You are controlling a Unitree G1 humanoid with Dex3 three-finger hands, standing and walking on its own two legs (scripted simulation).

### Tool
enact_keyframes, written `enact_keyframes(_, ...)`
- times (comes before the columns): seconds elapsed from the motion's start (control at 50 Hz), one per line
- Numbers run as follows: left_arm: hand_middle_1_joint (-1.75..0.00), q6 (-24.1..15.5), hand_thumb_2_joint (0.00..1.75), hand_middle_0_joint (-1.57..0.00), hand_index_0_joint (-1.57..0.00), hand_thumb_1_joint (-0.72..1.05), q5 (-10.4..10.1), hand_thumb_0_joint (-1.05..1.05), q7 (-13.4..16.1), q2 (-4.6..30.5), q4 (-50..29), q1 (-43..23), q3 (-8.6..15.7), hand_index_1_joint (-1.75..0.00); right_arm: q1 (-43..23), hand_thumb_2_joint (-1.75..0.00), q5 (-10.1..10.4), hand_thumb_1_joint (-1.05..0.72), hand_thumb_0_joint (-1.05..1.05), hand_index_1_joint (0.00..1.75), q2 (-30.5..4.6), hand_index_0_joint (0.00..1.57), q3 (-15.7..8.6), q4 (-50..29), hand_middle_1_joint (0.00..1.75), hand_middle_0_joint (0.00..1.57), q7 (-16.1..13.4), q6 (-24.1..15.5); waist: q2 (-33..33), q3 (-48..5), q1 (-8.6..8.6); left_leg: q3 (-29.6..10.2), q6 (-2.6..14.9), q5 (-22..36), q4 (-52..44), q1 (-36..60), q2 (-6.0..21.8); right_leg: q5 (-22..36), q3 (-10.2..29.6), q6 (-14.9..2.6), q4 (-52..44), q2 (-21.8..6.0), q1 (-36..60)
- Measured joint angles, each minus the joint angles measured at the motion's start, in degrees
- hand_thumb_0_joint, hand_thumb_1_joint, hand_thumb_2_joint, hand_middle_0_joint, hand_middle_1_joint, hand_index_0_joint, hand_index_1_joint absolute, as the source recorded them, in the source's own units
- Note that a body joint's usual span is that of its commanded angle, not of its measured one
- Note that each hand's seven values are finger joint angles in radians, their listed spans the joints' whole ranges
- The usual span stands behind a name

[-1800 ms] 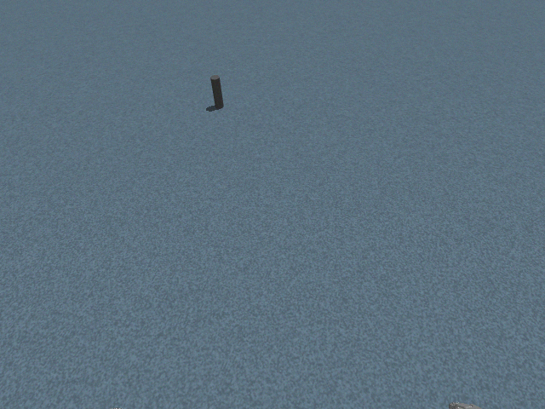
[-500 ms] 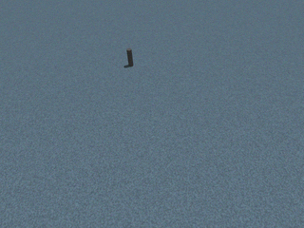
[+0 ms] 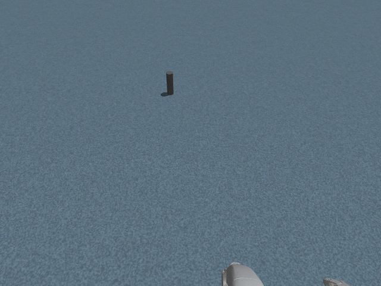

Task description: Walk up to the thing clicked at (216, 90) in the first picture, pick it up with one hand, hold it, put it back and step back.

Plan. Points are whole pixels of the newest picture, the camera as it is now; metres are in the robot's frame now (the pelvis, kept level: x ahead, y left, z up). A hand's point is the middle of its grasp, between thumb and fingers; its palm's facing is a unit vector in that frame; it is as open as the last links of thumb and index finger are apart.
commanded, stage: walk up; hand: left
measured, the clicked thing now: (170, 83) +1.73 +0.17 -0.67
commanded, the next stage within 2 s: none
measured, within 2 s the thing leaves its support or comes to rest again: neither
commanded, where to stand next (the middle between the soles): +1.39 -0.04 m, yaw +1 degrees
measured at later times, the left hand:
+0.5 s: hand (122, 201) +0.34 +0.21 -0.12, palm faces +0.00 -0.93 -0.37, open 7.4 cm
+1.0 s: hand (129, 131) +0.63 +0.24 -0.14, palm faces -0.09 -0.94 -0.33, open 7.4 cm
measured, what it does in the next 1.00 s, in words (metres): walks ahead: right foot, then left foot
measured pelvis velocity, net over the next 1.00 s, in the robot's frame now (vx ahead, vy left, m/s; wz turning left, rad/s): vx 0.55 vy -0.03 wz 0.00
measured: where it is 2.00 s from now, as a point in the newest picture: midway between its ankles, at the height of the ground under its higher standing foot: (198, 154)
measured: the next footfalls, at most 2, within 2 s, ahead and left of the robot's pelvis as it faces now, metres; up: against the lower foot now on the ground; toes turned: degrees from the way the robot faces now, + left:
right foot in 0.22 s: +0.31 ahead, -0.18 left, +0.00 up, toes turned -6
left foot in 0.68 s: +0.56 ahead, +0.08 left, +0.00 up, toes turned +7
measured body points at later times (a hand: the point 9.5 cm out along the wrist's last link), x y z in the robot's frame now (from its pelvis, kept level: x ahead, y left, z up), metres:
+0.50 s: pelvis +0.28 -0.06 +0.00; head +0.29 -0.08 +0.45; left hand +0.34 +0.25 -0.10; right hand +0.37 -0.38 -0.12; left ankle +0.36 +0.09 -0.69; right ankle +0.27 -0.17 -0.74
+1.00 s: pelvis +0.55 -0.03 +0.00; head +0.58 -0.02 +0.45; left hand +0.64 +0.29 -0.12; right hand +0.60 -0.36 -0.10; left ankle +0.52 +0.08 -0.74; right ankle +0.67 -0.20 -0.70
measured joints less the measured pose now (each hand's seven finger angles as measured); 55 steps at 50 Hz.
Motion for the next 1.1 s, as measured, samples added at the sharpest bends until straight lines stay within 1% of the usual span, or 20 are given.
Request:
enact_keyframes(0.08, -0.30, 0.53, 0.90, -0.20, -0.20, 0.91, 0.31, 0.00, -1.08, -0.33, -0.33, -1.47, 0.46, -0.30, 2.52, -0.90, 0.13, -0.90, 0.01, 0.30, -0.88, 0.21, -0.33, 0.44, 0.30, 0.21, 0.03, -0.40, 1.47, -0.35, -1.23, -0.13, -0.68, -1.89, -3.36, 4.86, -0.13, 6.00, 0.17, 0.24, -8.34, -1.38, -2.13)
enact_keyframes(0.14, -0.30, 0.59, 0.90, -0.20, -0.20, 0.91, 0.34, 0.00, -1.21, -0.13, -0.30, -2.73, 0.83, -0.30, 4.01, -0.90, 0.09, -0.90, 0.01, 0.30, -1.62, 0.21, -0.67, 0.95, 0.30, 0.21, -0.06, -0.31, 2.38, -0.45, -1.86, -0.15, -1.93, -4.20, -4.59, 8.14, 0.12, 9.74, 0.18, -0.21, -14.19, -1.83, -1.20)
enact_keyframes(0.22, -0.30, -0.05, 0.90, -0.20, -0.20, 0.91, 0.14, 0.00, -0.63, 0.39, -0.42, -4.57, 1.26, -0.30, 5.97, -0.90, -0.18, -0.90, 0.01, 0.30, -2.40, 0.21, -0.83, 1.30, 0.30, 0.21, -0.55, 0.17, 3.43, -0.81, -2.42, -0.40, -4.20, -10.47, -1.33, 10.88, 1.73, 9.26, -1.47, -1.62, -20.29, -0.50, 3.64)
enact_keyframes(0.24, -0.30, -0.55, 0.90, -0.20, -0.20, 0.91, 0.12, 0.00, -0.18, -0.02, -0.47, -5.33, 1.51, -0.30, 6.09, -0.90, -0.34, -0.90, 0.01, 0.30, -2.86, 0.21, -0.87, 1.53, 0.30, 0.21, -0.80, 0.44, 4.78, -0.46, -2.21, -0.69, -3.86, -13.14, 2.76, 10.21, 3.38, 9.88, -2.24, -1.38, -19.88, 0.82, 4.52)
enact_keyframes(0.26, -0.30, -1.10, 0.90, -0.20, -0.20, 0.91, 0.22, 0.00, 0.30, -0.72, -0.82, -6.20, 1.71, -0.30, 5.73, -0.90, -0.41, -0.90, 0.01, 0.30, -3.15, 0.20, -0.94, 1.91, 0.30, 0.20, -1.17, 0.89, 6.40, 0.34, -2.09, -1.56, -2.70, -14.22, 9.90, 7.90, 5.39, 8.01, -3.40, -1.21, -17.66, 2.06, 4.80)
enact_keyframes(0.28, -0.30, -1.76, 0.90, -0.20, -0.20, 0.91, 0.13, 0.00, 0.68, -1.21, -1.55, -6.73, 1.67, -0.30, 5.25, -0.90, -0.17, -0.91, 0.01, 0.30, -3.01, 0.20, -0.81, 2.23, 0.30, 0.20, -1.50, 1.32, 6.75, 0.99, -1.77, -3.44, -1.87, -14.02, 18.85, 4.38, 5.34, 5.88, -3.87, -1.19, -15.74, 2.35, 5.06)
enact_keyframes(0.32, -0.30, -2.65, 0.90, -0.20, -0.20, 0.91, -0.53, 0.00, 1.24, -2.54, -3.08, -6.66, 1.05, -0.30, 3.89, -0.90, 0.20, -0.91, 0.01, 0.30, -3.02, 0.20, -0.27, 2.80, 0.30, 0.20, -1.80, 1.78, 6.71, 1.88, -0.88, -6.29, -1.05, -12.05, 34.19, -3.18, 2.95, 3.70, -3.99, -1.36, -15.79, 2.25, 7.35)
enact_keyframes(0.36, -0.30, -2.96, 0.90, -0.20, -0.20, 0.91, -0.90, 0.00, 1.71, -3.86, -3.83, -5.51, 0.24, -0.30, 2.48, -0.90, 0.69, -0.91, 0.01, 0.30, -3.31, 0.20, 0.03, 2.83, 0.30, 0.20, -1.65, 1.72, 7.20, 2.15, -0.16, -7.06, -0.37, -7.57, 40.06, -9.36, 2.14, 3.36, -4.26, -1.47, -18.94, 2.64, 11.10)
enact_keyframes(0.42, -0.30, -2.93, 0.90, -0.20, -0.20, 0.90, -0.94, 0.00, 2.10, -4.61, -3.72, -2.82, -0.46, -0.30, 0.76, -0.90, 0.36, -0.91, 0.01, 0.30, -3.28, 0.20, -0.02, 1.59, 0.30, 0.20, -0.84, 1.38, 7.48, 1.68, 0.32, -6.92, -0.90, -2.84, 37.11, -16.36, 3.24, 3.02, -4.69, -1.77, -23.86, 3.63, 16.30)
enact_keyframes(0.52, -0.30, -2.74, 0.90, -0.20, -0.20, 0.90, -0.30, 0.00, 2.03, -3.88, -3.34, 1.15, -0.39, -0.30, -1.38, -0.90, -0.52, -0.91, 0.01, 0.30, -2.82, 0.20, -0.57, 0.05, 0.30, 0.20, 0.74, 1.77, 6.73, 1.26, 1.10, -5.67, -2.85, 2.14, 22.33, -22.39, 5.50, 0.63, -5.50, -1.74, -28.67, 4.97, 22.97)
enact_keyframes(0.6, -0.30, -2.45, 0.90, -0.20, -0.20, 0.90, -0.08, 0.00, 1.95, -2.15, -3.04, 3.20, 0.17, -0.30, -2.81, -0.90, -0.79, -0.91, 0.01, 0.30, -2.35, 0.20, -0.84, -0.18, 0.30, 0.20, 1.44, 1.82, 5.62, 1.62, 2.07, -4.54, -2.56, 8.00, 11.03, -21.58, 5.92, -3.48, -6.09, -0.62, -28.97, 5.70, 27.44)
enact_keyframes(0.66, -0.30, -1.80, 0.90, -0.20, -0.20, 0.90, -0.07, 0.00, 2.19, -0.67, -2.61, 4.71, 0.48, -0.30, -3.15, -0.90, -0.92, -0.91, 0.01, 0.30, -2.12, 0.20, -1.02, -0.39, 0.30, 0.20, 1.47, 1.47, 4.21, 1.06, 2.61, -2.73, -1.44, 7.34, 7.07, -17.78, 4.78, -9.02, -6.10, 0.50, -25.57, 5.09, 29.72)
enact_keyframes(0.7, -0.30, -1.04, 0.90, -0.20, -0.20, 0.90, -0.33, 0.00, 2.89, 0.24, -2.01, 4.77, 0.60, -0.30, -3.86, -0.90, -1.60, -0.91, 0.01, 0.30, -1.52, 0.20, -1.29, -0.76, 0.30, 0.20, 0.87, 0.57, 1.47, 1.63, 2.37, -1.22, -0.32, 6.32, 9.39, -16.53, 2.56, -13.02, -5.11, -0.51, -15.60, 2.15, 27.50)
enact_keyframes(0.72, -0.30, -0.50, 0.90, -0.20, -0.20, 0.90, -0.75, 0.00, 3.34, 0.05, -1.66, 4.31, 0.58, -0.30, -4.16, -0.90, -1.72, -0.91, 0.01, 0.30, -1.33, 0.20, -1.30, -1.41, 0.30, 0.20, 0.52, 0.12, 1.03, 2.13, 1.97, -0.89, -0.07, 4.17, 11.48, -16.48, 2.19, -12.92, -2.89, -1.29, -7.23, 2.27, 24.23)
enact_keyframes(0.76, -0.30, 0.01, 0.90, -0.20, -0.20, 0.91, -1.02, 0.01, 3.84, -0.02, -1.17, 3.26, -0.15, -0.30, -4.03, -0.90, -0.64, -0.91, 0.01, 0.30, -0.55, 0.20, -1.10, -2.52, 0.30, 0.20, -0.08, -0.48, 0.68, 2.69, 0.96, -0.85, 0.23, 1.85, 11.79, -14.66, 1.98, -11.53, 1.04, -2.44, 7.08, 4.41, 17.13)
enact_keyframes(0.78, -0.30, -0.04, 0.90, -0.20, -0.20, 0.91, -1.22, 0.01, 3.86, 0.12, -1.20, 2.86, -0.48, -0.30, -3.75, -0.90, -0.19, -0.91, 0.01, 0.30, -0.09, 0.20, -0.72, -2.83, 0.30, 0.20, -0.43, -0.55, 0.19, 2.84, 0.70, -0.53, 0.19, 1.48, 10.52, -12.95, 1.83, -9.77, 2.18, -2.66, 11.05, 4.82, 13.99)
enact_keyframes(0.82, -0.30, -0.35, 0.90, -0.20, -0.20, 0.91, -1.49, 0.01, 3.53, 0.24, -1.58, 2.11, -0.77, -0.30, -2.69, -0.90, 0.35, -0.91, 0.01, 0.30, 0.51, 0.20, 0.02, -3.06, 0.30, 0.20, -0.92, -0.68, -0.63, 2.76, 0.35, 0.07, -0.06, 1.35, 7.12, -9.39, 1.42, -6.61, 2.76, -2.63, 12.52, 4.10, 8.77)
enact_keyframes(0.96, -0.30, 0.04, 0.90, -0.20, -0.20, 0.91, -0.45, 0.00, 1.29, -0.10, -3.06, -0.35, -0.57, -0.30, 1.80, -0.90, 0.24, -0.91, 0.01, 0.30, 0.10, 0.20, 0.74, -2.40, 0.30, 0.20, -1.07, -1.05, -0.28, 2.41, -0.98, 0.85, -0.31, -0.44, -1.72, 0.90, 0.49, 1.63, 1.24, -0.20, -1.76, -0.39, -0.85)
enact_keyframes(1.02, -0.30, 0.21, 0.90, -0.20, -0.20, 0.91, -0.14, 0.00, 0.81, -0.30, -3.05, -1.68, -0.28, -0.30, 3.51, -0.90, 0.32, -0.90, 0.01, 0.30, -0.54, 0.20, 0.53, -1.98, 0.30, 0.20, -0.96, -0.84, 0.45, 2.58, -1.69, 0.92, -1.39, -2.61, -2.84, 4.36, 0.49, 6.76, 0.33, -0.47, -10.51, -0.92, -0.94)
enact_keyframes(1.1, -0.30, 0.05, 0.90, -0.20, -0.20, 0.91, -0.19, 0.00, 0.72, -0.74, -2.78, -3.52, 0.27, -0.30, 5.52, -0.90, 0.35, -0.90, 0.01, 0.30, -1.44, 0.21, 0.22, -1.50, 0.30, 0.20, -1.20, 0.08, 1.70, 2.24, -2.62, 0.68, -3.25, -8.17, -0.15, 7.55, 1.16, 9.90, -1.47, -1.65, -18.47, 0.54, 2.43)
